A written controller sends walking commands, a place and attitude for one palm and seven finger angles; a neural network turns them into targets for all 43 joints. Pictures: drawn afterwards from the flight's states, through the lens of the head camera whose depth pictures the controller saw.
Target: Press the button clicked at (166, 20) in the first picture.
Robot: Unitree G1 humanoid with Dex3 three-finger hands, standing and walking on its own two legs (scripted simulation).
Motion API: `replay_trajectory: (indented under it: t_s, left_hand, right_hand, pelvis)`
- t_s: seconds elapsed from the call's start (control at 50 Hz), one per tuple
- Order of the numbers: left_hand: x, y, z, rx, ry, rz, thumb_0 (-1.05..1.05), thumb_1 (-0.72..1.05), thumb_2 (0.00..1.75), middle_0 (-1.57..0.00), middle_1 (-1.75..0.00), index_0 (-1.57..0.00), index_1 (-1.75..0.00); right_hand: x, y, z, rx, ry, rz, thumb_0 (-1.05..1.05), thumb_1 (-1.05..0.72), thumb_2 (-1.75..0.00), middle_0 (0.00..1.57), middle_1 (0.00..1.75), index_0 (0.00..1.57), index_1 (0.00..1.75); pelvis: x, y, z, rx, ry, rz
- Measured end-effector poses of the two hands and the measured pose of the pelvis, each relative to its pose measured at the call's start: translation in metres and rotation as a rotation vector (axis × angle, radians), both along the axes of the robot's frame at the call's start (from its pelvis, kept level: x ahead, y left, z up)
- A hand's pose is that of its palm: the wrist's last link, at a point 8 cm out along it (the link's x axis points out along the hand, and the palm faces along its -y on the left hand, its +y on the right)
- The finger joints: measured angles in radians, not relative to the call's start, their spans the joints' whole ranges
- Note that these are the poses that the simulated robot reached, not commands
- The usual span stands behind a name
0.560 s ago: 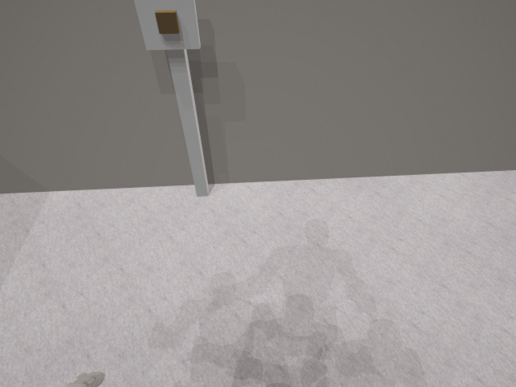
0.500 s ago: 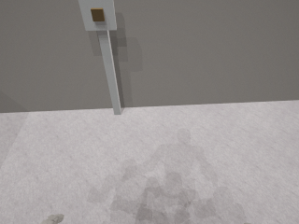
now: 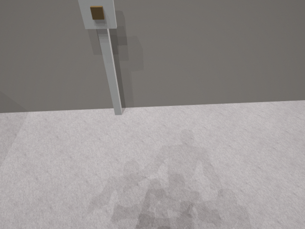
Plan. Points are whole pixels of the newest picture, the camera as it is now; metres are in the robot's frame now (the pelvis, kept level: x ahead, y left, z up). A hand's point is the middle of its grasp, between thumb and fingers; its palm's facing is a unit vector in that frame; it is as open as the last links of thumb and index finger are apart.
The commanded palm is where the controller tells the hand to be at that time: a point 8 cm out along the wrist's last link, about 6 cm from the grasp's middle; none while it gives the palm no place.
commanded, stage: stand and wait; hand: left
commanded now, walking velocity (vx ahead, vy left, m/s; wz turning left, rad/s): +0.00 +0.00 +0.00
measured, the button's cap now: (97, 12) +1.11 +0.37 +0.10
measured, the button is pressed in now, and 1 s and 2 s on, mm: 0 0 0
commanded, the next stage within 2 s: look at it before walking up in 0.26 s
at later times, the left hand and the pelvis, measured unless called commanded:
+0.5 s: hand out of the picture +0.08 +0.24 -0.15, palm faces -0.04 -0.94 -0.33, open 7.4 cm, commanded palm none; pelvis -0.01 +0.00 +0.00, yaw +0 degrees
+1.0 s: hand out of the picture +0.06 +0.25 -0.15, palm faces -0.04 -0.94 -0.33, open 7.4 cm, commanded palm none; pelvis -0.01 +0.01 +0.00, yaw +0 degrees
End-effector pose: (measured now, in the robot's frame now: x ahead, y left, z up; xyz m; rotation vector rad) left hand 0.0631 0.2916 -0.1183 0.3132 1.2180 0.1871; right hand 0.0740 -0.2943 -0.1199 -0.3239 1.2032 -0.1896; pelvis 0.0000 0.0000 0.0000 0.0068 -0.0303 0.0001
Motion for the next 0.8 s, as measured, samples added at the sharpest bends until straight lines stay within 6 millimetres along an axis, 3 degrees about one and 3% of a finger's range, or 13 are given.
replay_trajectory:
  t_s: [0.22, 0.48, 0.8]
  left_hand:
    - [-0.001, -0.001, 0.002, 0.004, -0.007, -0.01, 0.01, 0.9, 0.9, -0.2, -0.3, -0.2, -0.3]
    - [0.007, -0.003, 0.002, -0.01, -0.033, -0.025, 0.01, 0.9, 0.9, -0.2, -0.3, -0.2, -0.3]
    - [-0.004, 0.003, 0.001, -0.006, -0.007, -0.015, 0.01, 0.9, 0.9, -0.2, -0.3, -0.2, -0.3]
  right_hand:
    - [-0.017, -0.004, 0.0, 0.0, 0.021, -0.019, 0.01, -0.9, -0.9, 0.2, 0.3, 0.21, 0.3]
    - [-0.016, 0.001, 0.002, 0.005, 0.004, -0.016, 0.01, -0.9, -0.9, 0.2, 0.3, 0.21, 0.3]
    - [-0.014, 0.004, 0.004, 0.003, 0.003, -0.014, 0.01, -0.9, -0.9, 0.2, 0.3, 0.21, 0.3]
  pelvis:
    - [-0.005, -0.002, 0.001, -0.001, -0.004, -0.005]
    - [-0.009, 0.0, 0.002, -0.002, -0.003, -0.006]
    - [-0.009, 0.004, 0.003, -0.003, -0.005, -0.007]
